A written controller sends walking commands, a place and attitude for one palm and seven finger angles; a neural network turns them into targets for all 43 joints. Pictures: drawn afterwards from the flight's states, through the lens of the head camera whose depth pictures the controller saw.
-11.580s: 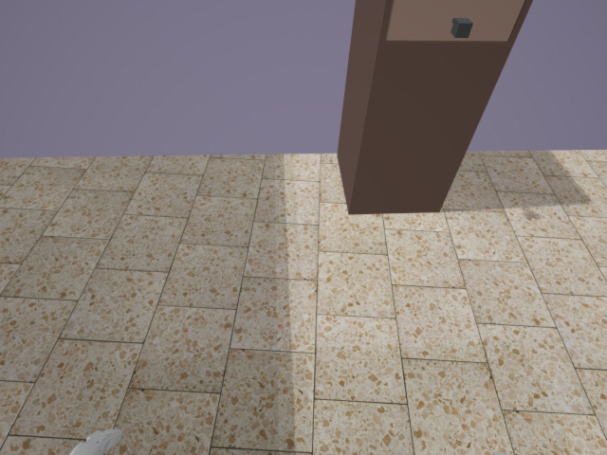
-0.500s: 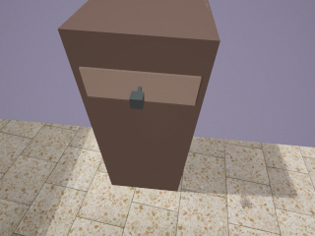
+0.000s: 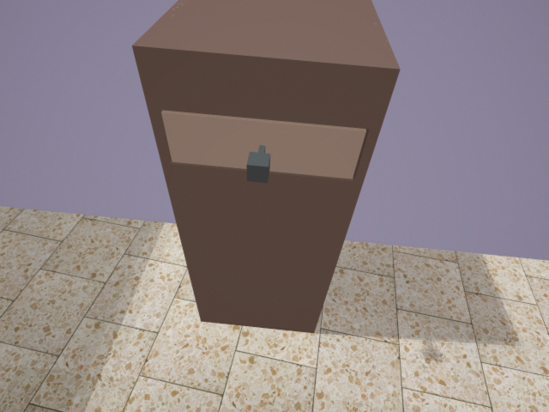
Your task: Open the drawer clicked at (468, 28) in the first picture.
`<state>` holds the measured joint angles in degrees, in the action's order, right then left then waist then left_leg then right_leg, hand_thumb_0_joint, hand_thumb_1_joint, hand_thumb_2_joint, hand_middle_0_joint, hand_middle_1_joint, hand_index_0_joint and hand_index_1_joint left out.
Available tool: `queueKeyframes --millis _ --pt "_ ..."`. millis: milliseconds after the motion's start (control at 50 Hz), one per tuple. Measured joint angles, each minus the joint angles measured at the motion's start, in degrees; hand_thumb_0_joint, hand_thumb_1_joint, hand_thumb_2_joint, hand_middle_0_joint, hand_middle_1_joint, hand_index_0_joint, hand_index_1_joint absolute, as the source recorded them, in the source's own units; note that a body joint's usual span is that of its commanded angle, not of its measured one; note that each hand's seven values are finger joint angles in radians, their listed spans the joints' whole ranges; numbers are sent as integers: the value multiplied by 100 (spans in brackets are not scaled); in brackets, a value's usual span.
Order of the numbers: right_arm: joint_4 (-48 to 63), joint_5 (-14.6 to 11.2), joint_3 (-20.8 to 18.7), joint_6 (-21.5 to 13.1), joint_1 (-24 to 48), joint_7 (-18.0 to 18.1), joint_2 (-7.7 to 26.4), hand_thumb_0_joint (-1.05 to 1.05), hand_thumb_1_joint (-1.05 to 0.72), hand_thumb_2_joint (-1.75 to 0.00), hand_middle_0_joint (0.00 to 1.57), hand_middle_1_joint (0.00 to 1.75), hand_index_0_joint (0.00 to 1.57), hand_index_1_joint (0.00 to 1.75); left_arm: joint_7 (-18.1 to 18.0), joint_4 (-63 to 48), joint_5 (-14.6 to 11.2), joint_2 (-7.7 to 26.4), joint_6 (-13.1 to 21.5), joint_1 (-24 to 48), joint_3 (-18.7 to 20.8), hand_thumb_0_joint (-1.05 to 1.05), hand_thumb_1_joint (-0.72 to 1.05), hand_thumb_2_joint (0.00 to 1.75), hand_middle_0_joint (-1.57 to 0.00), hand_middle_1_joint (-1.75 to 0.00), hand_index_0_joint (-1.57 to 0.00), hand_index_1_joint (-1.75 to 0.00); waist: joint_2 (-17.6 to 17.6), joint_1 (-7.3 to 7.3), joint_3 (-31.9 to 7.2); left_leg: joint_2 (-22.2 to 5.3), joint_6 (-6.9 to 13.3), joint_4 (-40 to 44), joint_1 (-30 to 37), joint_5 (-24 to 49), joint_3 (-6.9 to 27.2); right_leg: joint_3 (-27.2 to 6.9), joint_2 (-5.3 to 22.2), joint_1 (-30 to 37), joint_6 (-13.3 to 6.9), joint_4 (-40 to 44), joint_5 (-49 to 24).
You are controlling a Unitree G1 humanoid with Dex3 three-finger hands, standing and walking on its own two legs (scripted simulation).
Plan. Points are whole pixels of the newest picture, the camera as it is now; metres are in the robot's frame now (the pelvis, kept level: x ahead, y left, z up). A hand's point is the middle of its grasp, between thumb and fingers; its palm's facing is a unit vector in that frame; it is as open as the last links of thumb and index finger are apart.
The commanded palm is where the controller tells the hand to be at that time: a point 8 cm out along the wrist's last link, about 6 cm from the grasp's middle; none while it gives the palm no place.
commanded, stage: shuffle to correct the standing spot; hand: left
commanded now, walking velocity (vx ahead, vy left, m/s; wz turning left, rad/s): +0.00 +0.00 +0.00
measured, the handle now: (259, 160) +0.54 +0.06 +0.08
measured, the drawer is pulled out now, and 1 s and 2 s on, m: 0.00 0.00 0.00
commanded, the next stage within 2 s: come to a stop and stand still in 0.92 s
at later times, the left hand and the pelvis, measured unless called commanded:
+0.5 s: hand out of the picture -0.02 +0.14 -0.18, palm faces -0.03 -0.99 -0.12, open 7.4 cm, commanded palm none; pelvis -0.02 -0.02 +0.00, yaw -3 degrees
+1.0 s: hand out of the picture +0.03 +0.08 -0.18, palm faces -0.01 -0.99 -0.11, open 7.3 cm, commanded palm none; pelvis +0.01 -0.09 +0.00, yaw -2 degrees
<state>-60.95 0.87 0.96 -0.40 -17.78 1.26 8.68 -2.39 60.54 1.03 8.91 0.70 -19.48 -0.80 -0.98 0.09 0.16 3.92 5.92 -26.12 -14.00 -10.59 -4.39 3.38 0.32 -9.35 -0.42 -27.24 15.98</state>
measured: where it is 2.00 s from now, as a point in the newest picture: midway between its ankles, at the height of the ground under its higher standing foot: outside the picture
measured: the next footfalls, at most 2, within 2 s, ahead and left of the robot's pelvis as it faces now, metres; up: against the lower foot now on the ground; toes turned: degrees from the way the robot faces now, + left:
right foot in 0.58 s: +0.03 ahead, -0.18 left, +0.00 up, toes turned -7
right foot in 1.18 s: +0.10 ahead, -0.30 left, +0.00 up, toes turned -6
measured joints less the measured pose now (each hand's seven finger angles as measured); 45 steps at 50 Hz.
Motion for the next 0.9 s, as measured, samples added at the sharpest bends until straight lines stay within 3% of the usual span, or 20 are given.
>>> queueKeyframes --millis 220,320,420,500,580,640,700,760,800,840,900 --pt "-141 -7 -51 30 6 48 -136 0 -91 -90 20 30 20 30 61 144 46 -46 -139 -271 21 0 91 90 -20 -30 -20 -30 -186 -27 15 45 67 166 -52 120 -65 -69 39 -165 -35 -55 67" --pt "-103 19 -141 43 62 130 -133 0 -91 -90 20 30 20 30 131 131 97 -74 -300 -346 100 0 91 90 -20 -30 -20 -30 -210 -5 19 -13 76 164 -132 133 -177 -204 21 -634 -101 -966 660" --pt "-66 58 -217 31 73 163 -68 0 -91 -90 20 30 20 30 183 28 115 -84 -385 -232 203 0 91 90 -20 -30 -20 -30 -133 42 51 -180 -3 141 -180 159 -189 -231 84 -1002 -40 -1552 743" --pt "-54 88 -284 64 74 147 0 0 -91 -90 20 30 20 30 216 -124 104 -86 -392 -58 258 0 91 90 -20 -30 -20 -30 -40 82 53 -361 -126 45 -272 153 -146 -183 149 -943 -29 -1161 651" --pt "-42 100 -359 152 43 112 34 0 -90 -90 20 30 20 30 232 -303 100 -38 -315 -3 304 0 91 90 -20 -30 -20 -30 -40 71 -18 -523 -311 -319 -498 -12 -114 -62 120 -498 -77 -137 304" --pt "-5 77 -401 261 2 97 42 0 -91 -90 20 30 20 30 170 -365 125 -39 -300 9 317 0 91 90 -20 -30 -20 -30 -22 72 -60 -581 -414 -1268 -893 -1027 22 66 26 -526 -70 -97 -221" --pt "39 70 -402 285 -59 56 2 0 -91 -90 20 30 20 30 102 -400 118 -46 -280 -13 324 0 91 90 -20 -30 -20 -30 -97 58 -128 -571 -399 -2545 -1284 -1373 3 224 -20 -418 -112 66 -231" --pt "136 67 -376 201 -101 34 -82 0 -91 -90 20 30 19 30 88 -402 130 -36 -255 -26 307 0 91 90 -20 -30 -20 -30 -209 60 -152 -588 -417 -2241 -1064 -1320 -178 316 -57 -393 -139 33 -170" --pt "236 75 -321 75 -153 52 -103 0 -91 -90 20 30 19 30 89 -408 113 -34 -274 -73 285 1 91 90 -20 -30 -20 -30 -190 47 -161 -622 -423 -1157 -581 -1031 -233 345 -132 -548 -133 -337 40" --pt "249 96 -292 -21 -123 107 -169 0 -91 -90 20 30 19 30 155 -372 96 15 -330 -74 297 1 92 90 -20 -30 -20 -30 -246 101 -126 -630 -203 -1123 -618 -715 -260 236 -120 -964 -110 -1265 654" --pt "228 109 -229 -58 -144 143 -294 0 -91 -90 20 30 20 30 273 -308 163 121 -417 -9 367 1 92 90 -20 -30 -20 -30 -398 117 -61 -620 -207 -963 -432 -752 -386 -102 -22 -1642 -42 -2794 576"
